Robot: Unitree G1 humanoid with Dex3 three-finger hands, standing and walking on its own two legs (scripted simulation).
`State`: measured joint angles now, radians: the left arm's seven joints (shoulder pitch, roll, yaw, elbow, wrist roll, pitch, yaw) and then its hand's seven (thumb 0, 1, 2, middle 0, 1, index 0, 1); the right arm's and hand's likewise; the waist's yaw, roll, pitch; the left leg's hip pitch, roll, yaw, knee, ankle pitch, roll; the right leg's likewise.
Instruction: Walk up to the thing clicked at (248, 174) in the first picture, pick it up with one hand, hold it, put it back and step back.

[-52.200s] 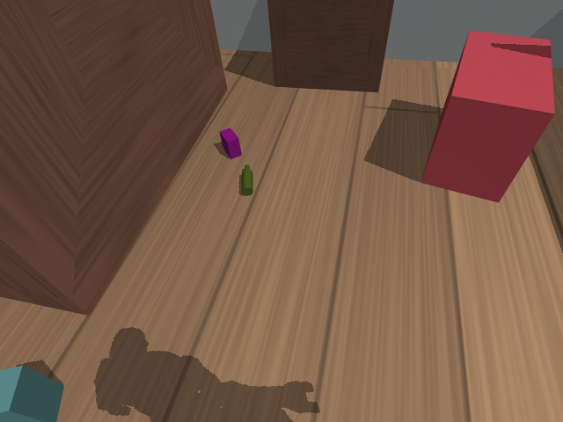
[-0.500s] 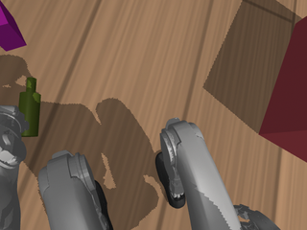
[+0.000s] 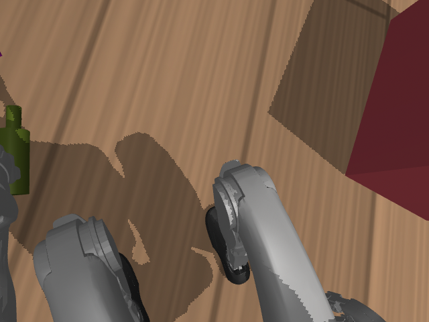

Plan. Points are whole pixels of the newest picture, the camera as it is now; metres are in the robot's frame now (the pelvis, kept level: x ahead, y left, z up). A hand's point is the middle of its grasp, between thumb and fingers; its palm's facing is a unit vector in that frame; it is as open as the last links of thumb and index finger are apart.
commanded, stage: rise first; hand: left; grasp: from above
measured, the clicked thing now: (13, 150) +0.49 +0.31 -0.30
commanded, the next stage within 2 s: none
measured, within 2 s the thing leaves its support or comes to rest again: neither
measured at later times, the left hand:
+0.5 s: hand out of the picture +0.42 +0.34 -0.19, palm faces +0.03 -0.45 -0.89, open 14.0 cm
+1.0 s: hand out of the picture +0.42 +0.34 -0.20, palm faces +0.04 -0.46 -0.89, open 13.9 cm
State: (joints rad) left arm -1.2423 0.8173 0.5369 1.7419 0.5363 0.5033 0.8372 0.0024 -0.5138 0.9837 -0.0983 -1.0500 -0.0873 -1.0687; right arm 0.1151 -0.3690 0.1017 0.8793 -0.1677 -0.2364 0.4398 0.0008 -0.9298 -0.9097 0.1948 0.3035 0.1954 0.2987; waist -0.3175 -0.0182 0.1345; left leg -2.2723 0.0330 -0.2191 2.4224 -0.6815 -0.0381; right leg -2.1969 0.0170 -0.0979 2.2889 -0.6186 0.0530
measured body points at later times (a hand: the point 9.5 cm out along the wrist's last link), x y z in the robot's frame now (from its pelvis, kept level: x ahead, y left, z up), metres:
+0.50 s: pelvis +0.01 +0.00 +0.00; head +0.28 +0.07 +0.35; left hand +0.42 +0.36 -0.14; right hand +0.02 -0.27 -0.08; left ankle +0.08 +0.14 -0.30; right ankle +0.12 -0.13 -0.30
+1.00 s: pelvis +0.01 +0.00 +0.00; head +0.28 +0.08 +0.35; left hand +0.42 +0.36 -0.15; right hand +0.01 -0.27 -0.08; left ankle +0.08 +0.14 -0.30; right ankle +0.12 -0.13 -0.30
